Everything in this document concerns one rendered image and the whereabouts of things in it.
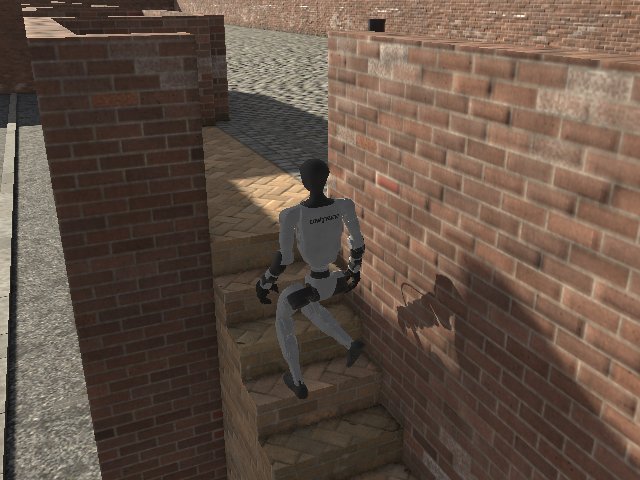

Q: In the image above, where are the stairs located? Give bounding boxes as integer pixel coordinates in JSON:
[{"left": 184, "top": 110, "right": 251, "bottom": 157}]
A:
[{"left": 210, "top": 232, "right": 418, "bottom": 480}]

